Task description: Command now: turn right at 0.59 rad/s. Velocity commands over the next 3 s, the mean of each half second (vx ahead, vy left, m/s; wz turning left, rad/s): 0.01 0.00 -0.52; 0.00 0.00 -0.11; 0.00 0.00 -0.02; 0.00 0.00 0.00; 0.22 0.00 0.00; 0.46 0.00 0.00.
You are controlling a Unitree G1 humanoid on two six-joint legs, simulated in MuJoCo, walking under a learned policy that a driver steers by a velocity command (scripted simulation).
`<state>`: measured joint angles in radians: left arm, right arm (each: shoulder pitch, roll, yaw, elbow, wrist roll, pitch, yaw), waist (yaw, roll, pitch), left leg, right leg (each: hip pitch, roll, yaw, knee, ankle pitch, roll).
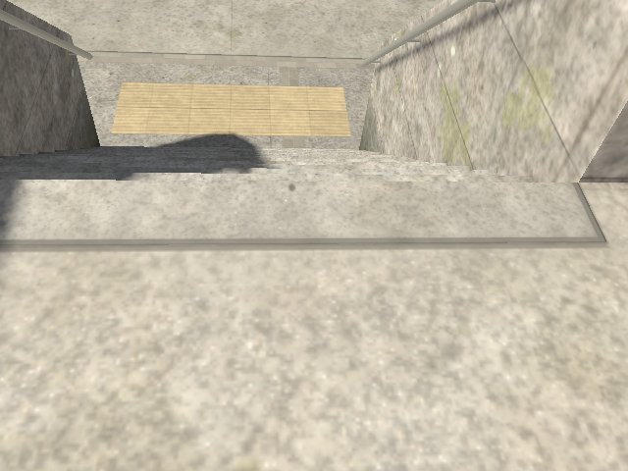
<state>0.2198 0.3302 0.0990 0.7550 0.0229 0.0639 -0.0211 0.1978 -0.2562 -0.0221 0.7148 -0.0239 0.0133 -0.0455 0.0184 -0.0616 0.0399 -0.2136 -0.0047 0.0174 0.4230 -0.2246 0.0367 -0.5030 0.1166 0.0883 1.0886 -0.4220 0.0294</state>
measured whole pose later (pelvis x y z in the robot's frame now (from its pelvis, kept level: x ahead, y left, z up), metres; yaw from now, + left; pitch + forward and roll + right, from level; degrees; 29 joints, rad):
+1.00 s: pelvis -0.01 -0.02 +0.00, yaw -17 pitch -2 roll +0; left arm 0.23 0.25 0.00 0.98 0.01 0.01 0.02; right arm 0.21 -0.23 -0.01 0.91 -0.01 0.00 -0.02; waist 0.01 -0.01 0.03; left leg -0.13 -0.02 0.00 0.39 -0.22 0.02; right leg -0.12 0.07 0.06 0.36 -0.20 -0.04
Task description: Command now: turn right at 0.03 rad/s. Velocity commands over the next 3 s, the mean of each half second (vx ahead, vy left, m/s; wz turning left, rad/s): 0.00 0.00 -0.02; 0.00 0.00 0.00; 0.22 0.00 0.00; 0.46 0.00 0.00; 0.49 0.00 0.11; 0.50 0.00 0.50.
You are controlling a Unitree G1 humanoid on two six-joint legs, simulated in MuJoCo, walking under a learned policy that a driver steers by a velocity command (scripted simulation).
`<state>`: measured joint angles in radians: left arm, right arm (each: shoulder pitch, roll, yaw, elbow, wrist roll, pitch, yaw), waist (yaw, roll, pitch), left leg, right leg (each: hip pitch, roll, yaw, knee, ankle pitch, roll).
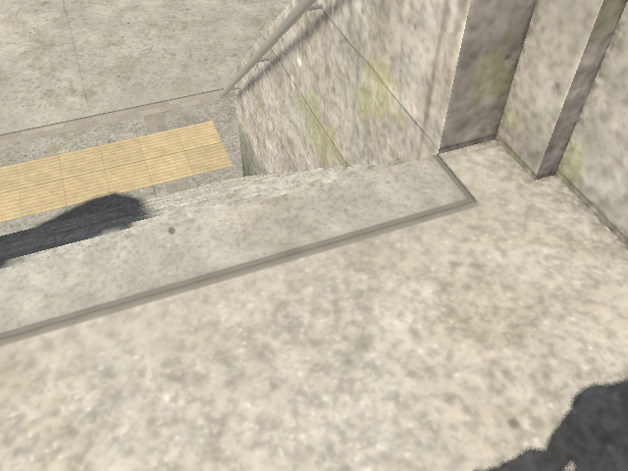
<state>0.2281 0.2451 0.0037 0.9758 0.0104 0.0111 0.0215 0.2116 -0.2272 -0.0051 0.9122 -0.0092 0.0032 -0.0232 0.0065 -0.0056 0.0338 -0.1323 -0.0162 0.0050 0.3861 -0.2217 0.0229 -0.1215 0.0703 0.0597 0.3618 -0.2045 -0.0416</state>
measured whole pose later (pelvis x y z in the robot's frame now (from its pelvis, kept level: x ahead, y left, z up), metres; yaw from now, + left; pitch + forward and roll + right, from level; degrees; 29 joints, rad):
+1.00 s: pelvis +0.00 +0.02 +0.00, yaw +1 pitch -1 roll +0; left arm 0.28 0.15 -0.02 1.19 0.01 0.00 0.05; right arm 0.30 -0.15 0.02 1.14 -0.01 -0.01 -0.04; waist 0.00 -0.01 0.03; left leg -0.14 -0.05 0.00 0.39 -0.22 0.05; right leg -0.14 0.04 0.06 0.38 -0.22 -0.01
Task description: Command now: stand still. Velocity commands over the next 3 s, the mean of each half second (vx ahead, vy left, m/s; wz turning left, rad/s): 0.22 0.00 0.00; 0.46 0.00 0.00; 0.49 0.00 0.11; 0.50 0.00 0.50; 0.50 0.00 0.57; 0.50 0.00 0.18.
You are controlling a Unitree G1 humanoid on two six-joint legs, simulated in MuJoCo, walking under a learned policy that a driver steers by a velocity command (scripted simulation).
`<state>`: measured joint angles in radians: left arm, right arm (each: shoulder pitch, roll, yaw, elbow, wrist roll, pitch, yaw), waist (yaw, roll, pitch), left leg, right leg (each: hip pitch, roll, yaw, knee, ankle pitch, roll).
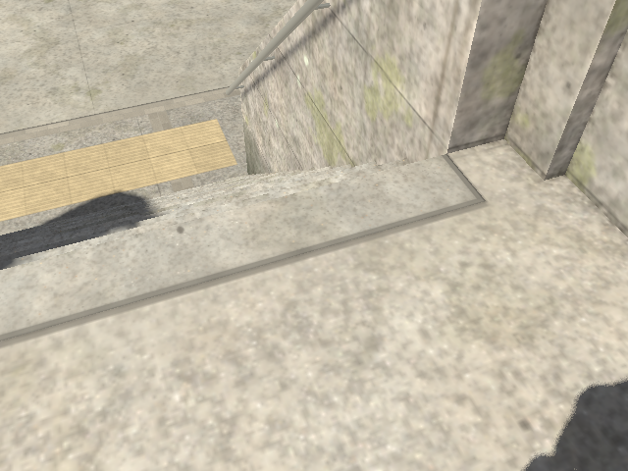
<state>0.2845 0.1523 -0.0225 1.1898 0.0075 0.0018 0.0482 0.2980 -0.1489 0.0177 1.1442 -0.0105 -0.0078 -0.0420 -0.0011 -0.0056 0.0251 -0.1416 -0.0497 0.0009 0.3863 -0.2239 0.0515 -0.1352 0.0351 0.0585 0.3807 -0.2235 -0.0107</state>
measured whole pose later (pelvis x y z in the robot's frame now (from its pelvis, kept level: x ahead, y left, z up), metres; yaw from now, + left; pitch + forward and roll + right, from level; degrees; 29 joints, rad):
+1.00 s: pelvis +0.36 -0.03 -0.02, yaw -1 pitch -1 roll +1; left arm 0.38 0.17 0.03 1.07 0.02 -0.09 0.00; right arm 0.17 -0.21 -0.06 0.99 -0.02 -0.07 0.01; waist 0.01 -0.02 0.07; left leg -0.33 -0.08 0.14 0.51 -0.19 0.13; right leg -0.29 0.01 0.00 1.22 -0.33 -0.10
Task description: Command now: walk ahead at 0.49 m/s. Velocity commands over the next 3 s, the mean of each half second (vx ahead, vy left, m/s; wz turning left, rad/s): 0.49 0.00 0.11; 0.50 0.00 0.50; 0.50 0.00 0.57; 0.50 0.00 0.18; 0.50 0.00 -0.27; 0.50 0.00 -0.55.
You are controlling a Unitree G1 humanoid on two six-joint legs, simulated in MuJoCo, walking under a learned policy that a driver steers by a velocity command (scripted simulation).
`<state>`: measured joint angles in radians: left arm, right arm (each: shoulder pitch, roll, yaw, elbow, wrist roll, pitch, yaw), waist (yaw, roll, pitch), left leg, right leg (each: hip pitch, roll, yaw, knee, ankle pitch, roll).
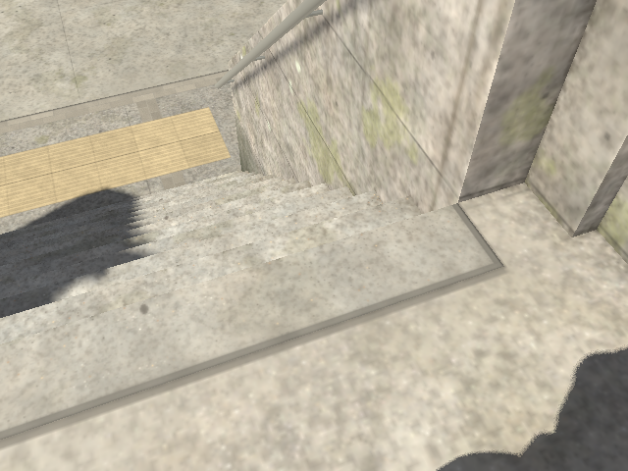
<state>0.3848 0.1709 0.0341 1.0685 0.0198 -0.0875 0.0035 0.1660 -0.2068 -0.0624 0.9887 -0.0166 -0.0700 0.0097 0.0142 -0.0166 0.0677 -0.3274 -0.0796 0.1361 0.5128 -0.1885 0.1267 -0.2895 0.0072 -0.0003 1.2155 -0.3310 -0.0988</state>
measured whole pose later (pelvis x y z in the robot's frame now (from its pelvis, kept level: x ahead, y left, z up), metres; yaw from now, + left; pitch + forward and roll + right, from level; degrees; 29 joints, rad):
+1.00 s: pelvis +0.54 +0.04 -0.02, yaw +22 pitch +0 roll -1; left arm 0.43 0.19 0.05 0.98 0.01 -0.05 0.03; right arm 0.06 -0.20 -0.06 0.80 -0.05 -0.03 0.03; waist 0.02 0.01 0.07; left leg -0.45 -0.06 0.13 0.63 -0.21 0.19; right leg -0.06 -0.11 -0.28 0.86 -0.45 0.01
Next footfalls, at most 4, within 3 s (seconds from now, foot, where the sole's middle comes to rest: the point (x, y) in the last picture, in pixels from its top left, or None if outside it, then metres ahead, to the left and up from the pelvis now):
0.42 right None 0.42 -0.11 -0.76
0.98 left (272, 387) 0.64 0.13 -0.76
1.50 right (273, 297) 0.88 0.14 -0.76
1.98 left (166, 327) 0.79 0.39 -0.76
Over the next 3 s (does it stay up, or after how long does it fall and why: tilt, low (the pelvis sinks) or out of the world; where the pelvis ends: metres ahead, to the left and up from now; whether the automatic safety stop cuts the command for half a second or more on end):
stays up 1.07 0.37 -0.24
